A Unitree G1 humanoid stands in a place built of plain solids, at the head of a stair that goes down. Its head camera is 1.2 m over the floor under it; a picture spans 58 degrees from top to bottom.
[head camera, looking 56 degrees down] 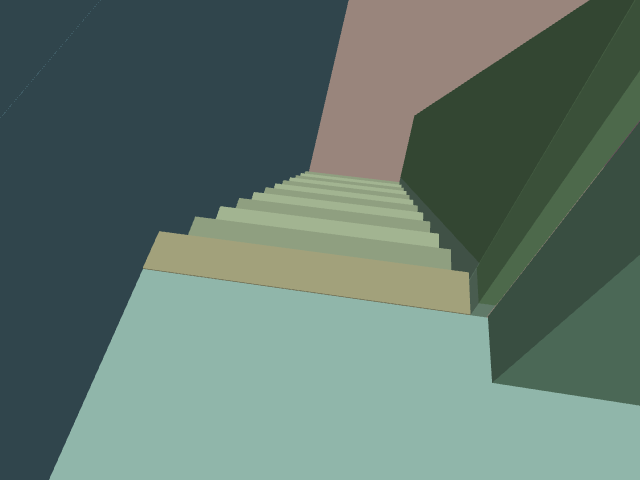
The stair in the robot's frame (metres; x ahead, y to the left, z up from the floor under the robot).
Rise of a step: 0.21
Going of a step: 0.22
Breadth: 1.04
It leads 9 degrees to the right of straight ahead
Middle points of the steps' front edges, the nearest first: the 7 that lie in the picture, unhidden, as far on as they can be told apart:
0.77 0.04 0.00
0.99 0.00 -0.21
1.21 -0.03 -0.42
1.43 -0.07 -0.63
1.65 -0.10 -0.84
1.88 -0.14 -1.05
2.10 -0.17 -1.26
